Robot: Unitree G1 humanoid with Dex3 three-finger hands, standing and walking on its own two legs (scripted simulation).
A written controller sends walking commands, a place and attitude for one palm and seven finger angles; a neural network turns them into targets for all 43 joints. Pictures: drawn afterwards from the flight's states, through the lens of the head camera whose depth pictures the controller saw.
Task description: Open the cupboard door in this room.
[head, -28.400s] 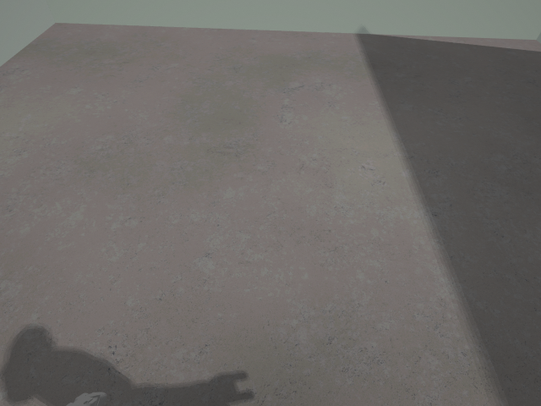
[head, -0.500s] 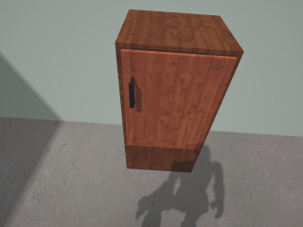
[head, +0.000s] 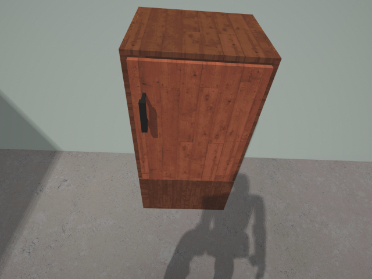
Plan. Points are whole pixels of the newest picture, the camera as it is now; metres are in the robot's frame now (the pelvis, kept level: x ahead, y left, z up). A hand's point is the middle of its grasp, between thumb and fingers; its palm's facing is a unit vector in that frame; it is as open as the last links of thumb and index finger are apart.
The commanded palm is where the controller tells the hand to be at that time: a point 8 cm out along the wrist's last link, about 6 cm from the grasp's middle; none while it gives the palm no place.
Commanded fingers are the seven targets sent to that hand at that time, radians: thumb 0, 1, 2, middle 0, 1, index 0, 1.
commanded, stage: shuffle to correct the standing spot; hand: left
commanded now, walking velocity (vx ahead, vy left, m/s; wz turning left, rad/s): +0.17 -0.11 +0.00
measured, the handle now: (144, 112) +0.61 +0.16 +0.00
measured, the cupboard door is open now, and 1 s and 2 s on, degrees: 0 0 0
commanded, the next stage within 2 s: come to a stop and stand still in 0.26 s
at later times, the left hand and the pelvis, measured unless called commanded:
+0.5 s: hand out of the picture +0.07 +0.09 -0.18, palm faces +0.08 -0.99 -0.12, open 7.4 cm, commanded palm none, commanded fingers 0.00 0.90 0.90 -0.20 -0.30 -0.20 -0.30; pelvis +0.09 -0.06 +0.00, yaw +1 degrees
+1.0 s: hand out of the picture +0.12 +0.14 -0.17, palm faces +0.02 -0.97 -0.25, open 7.4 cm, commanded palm none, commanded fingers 0.00 0.90 0.90 -0.20 -0.30 -0.20 -0.30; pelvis +0.07 -0.05 +0.00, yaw +0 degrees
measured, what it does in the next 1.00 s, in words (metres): steps on the spot: right foot, then left foot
